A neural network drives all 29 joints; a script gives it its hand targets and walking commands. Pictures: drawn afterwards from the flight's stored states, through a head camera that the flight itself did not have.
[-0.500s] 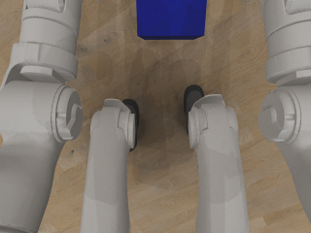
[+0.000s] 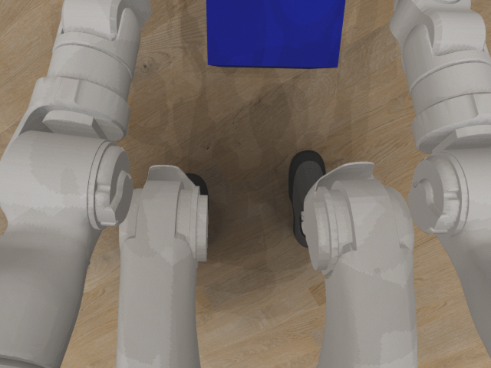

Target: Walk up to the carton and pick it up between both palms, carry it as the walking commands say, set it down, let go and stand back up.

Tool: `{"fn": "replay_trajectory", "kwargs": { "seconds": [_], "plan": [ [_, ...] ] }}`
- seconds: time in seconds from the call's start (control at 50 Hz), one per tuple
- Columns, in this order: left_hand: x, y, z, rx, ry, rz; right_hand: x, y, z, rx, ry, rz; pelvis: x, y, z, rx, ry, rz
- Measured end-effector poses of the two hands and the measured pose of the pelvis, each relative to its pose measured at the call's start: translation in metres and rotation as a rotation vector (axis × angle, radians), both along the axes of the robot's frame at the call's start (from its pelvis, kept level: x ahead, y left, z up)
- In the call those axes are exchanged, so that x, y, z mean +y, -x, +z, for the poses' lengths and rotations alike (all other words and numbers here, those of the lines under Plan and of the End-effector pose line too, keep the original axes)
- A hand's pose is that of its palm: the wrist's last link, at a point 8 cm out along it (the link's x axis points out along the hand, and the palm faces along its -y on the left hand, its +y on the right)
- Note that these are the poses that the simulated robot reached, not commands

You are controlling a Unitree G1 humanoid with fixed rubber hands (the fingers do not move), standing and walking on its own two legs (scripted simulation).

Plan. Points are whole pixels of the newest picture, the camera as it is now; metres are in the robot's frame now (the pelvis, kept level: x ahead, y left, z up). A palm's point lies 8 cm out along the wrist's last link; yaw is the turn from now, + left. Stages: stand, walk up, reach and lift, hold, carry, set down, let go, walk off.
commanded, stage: reach and lift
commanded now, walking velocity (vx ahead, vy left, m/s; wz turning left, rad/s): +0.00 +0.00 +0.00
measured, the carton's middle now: out of the picture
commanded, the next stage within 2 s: none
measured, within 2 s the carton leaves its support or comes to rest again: leaves its support in 1.88 s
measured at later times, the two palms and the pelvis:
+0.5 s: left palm out of the picture +0.57 +0.10 -0.24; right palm out of the picture +0.54 -0.22 -0.23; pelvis +0.01 +0.00 -0.03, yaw +0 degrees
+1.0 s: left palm out of the picture +0.56 +0.08 -0.23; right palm out of the picture +0.55 -0.19 -0.22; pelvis +0.01 +0.00 -0.03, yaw +1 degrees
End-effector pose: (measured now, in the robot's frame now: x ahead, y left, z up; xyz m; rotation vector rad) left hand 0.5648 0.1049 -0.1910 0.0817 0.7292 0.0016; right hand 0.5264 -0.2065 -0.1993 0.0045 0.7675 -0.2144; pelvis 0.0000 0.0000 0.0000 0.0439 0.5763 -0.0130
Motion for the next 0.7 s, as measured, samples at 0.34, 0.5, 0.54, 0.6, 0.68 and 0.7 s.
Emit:
{"fn": "replay_trajectory", "kwargs": {
  "seconds": [0.34, 0.5, 0.54, 0.6, 0.68, 0.7],
  "plan": [
    [0.005, -0.001, -0.045, 0.028, 0.009, -0.063, -0.001, -0.017, -0.032, 0.015, -0.015, -0.005, 0.01, -0.014, -0.028, 0.018, 0.051, 0.041],
    [-0.009, -0.005, -0.045, 0.003, 0.033, -0.065, -0.013, -0.012, -0.033, 0.021, 0.004, 0.007, 0.005, -0.015, -0.034, 0.004, 0.049, 0.032],
    [-0.008, -0.002, -0.044, 0.008, 0.024, -0.064, -0.012, -0.014, -0.031, 0.01, -0.001, 0.013, 0.003, -0.013, -0.035, 0.0, 0.047, 0.031],
    [-0.004, 0.0, -0.04, 0.0, 0.016, -0.056, -0.006, -0.016, -0.029, 0.003, -0.012, 0.03, 0.001, -0.01, -0.035, -0.007, 0.041, 0.031],
    [-0.004, 0.005, -0.037, 0.006, 0.023, -0.056, 0.009, -0.018, -0.026, 0.009, -0.035, 0.06, -0.002, -0.006, -0.034, -0.012, 0.031, 0.033],
    [-0.006, 0.006, -0.037, 0.012, 0.026, -0.061, 0.013, -0.018, -0.025, 0.01, -0.043, 0.067, -0.002, -0.005, -0.034, -0.012, 0.03, 0.034]
  ]
}}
